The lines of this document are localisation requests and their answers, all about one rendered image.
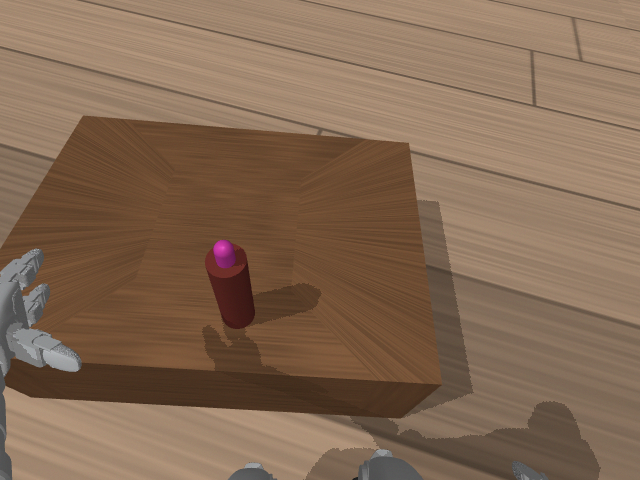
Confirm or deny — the right robot hand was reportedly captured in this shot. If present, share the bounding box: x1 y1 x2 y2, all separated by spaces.
512 461 549 480

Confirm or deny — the bottle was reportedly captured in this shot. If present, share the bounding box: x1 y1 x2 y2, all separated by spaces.
205 240 255 329

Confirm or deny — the left robot hand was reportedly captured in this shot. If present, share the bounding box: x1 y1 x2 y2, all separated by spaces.
0 249 82 372

